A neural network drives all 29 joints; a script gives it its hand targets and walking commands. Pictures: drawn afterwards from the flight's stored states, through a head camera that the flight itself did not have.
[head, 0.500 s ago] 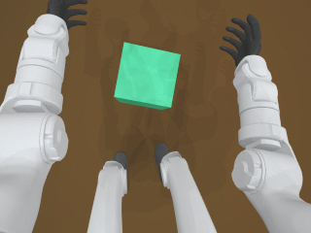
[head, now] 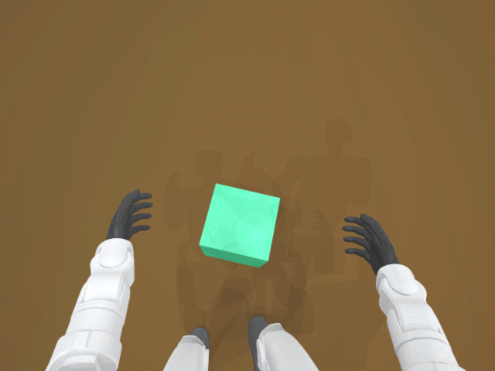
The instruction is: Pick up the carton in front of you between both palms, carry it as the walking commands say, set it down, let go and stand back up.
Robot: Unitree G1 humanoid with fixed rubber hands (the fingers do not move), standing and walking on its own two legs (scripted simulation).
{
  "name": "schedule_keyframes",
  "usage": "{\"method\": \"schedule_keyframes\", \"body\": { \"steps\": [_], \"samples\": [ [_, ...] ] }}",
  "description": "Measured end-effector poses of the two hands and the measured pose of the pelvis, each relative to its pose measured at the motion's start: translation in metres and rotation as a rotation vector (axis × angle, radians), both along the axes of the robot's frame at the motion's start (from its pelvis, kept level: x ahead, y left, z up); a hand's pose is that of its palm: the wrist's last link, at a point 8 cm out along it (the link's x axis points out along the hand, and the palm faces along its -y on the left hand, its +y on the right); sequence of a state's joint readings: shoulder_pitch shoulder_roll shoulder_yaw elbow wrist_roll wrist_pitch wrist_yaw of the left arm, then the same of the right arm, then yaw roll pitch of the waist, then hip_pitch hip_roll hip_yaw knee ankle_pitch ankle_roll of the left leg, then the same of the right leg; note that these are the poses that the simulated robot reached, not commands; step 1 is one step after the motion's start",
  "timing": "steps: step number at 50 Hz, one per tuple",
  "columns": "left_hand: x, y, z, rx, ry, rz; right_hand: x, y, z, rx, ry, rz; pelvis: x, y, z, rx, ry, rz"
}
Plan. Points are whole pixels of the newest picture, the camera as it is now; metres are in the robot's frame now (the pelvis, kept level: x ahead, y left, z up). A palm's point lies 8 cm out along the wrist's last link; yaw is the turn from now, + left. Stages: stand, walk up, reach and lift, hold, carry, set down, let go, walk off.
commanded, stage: let go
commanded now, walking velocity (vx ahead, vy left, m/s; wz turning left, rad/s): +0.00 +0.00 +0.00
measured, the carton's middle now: (239, 228) +0.45 -0.04 -0.61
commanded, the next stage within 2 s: stand in 0.88 s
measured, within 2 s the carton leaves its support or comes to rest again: neither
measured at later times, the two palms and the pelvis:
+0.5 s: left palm (32, 341) +0.21 +0.26 -0.03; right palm (387, 325) +0.19 -0.20 -0.03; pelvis +0.03 +0.03 +0.04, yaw -2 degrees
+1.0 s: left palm (29, 365) +0.18 +0.27 -0.04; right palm (414, 327) +0.18 -0.24 -0.03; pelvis +0.03 +0.02 +0.03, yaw -1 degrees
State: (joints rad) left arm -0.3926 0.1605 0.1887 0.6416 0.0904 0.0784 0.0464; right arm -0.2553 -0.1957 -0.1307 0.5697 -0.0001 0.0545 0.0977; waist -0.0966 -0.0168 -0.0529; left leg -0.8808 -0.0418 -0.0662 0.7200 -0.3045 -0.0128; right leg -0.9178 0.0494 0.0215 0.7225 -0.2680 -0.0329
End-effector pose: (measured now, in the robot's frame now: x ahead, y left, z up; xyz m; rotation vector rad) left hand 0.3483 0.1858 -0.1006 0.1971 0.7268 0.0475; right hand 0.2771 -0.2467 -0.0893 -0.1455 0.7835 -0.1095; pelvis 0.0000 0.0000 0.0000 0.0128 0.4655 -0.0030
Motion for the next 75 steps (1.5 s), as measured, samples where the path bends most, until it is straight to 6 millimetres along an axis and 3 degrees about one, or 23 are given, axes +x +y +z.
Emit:
{"method": "schedule_keyframes", "body": {
  "steps": [8,14,20,29,35,46,54,58,75],
  "samples": [
    [-0.051,0.017,0.023,-0.008,0.023,-0.011,-0.056,0.01,0.032,0.002,0.01,-0.022,0.019,0.003,0.019,-0.005,-0.151,-0.01],
    [-0.088,0.038,0.043,-0.009,0.027,-0.007,-0.085,0.022,0.053,0.001,0.015,-0.018,0.029,0.012,0.031,-0.016,-0.28,-0.013],
    [-0.12,0.063,0.06,0.003,0.043,0.002,-0.094,0.035,0.06,0.0,0.016,0.002,0.034,0.025,0.037,-0.026,-0.389,-0.019],
    [-0.154,0.084,0.073,0.001,0.072,0.016,-0.087,0.05,0.061,-0.003,0.003,0.034,0.032,0.039,0.038,-0.03,-0.498,-0.023],
    [-0.159,0.08,0.072,-0.013,0.071,0.017,-0.091,0.049,0.061,-0.018,0.021,0.032,0.028,0.038,0.037,-0.031,-0.537,-0.024],
    [-0.16,0.065,0.067,0.009,0.054,0.022,-0.095,0.022,0.067,-0.085,0.031,-0.002,0.024,0.023,0.034,-0.028,-0.547,-0.029],
    [-0.18,0.106,0.062,0.184,0.144,0.067,-0.102,-0.014,0.044,-0.151,0.064,-0.001,0.03,0.014,0.032,-0.023,-0.476,-0.009],
    [-0.183,0.117,0.063,0.214,0.173,0.096,-0.103,-0.024,0.036,-0.163,0.106,0.005,0.036,0.01,0.033,-0.019,-0.463,-0.005],
    [-0.177,0.106,0.054,0.196,0.215,0.125,-0.092,-0.037,0.032,-0.189,0.153,0.013,0.049,0.001,0.036,-0.014,-0.47,0.005]
  ]
}}
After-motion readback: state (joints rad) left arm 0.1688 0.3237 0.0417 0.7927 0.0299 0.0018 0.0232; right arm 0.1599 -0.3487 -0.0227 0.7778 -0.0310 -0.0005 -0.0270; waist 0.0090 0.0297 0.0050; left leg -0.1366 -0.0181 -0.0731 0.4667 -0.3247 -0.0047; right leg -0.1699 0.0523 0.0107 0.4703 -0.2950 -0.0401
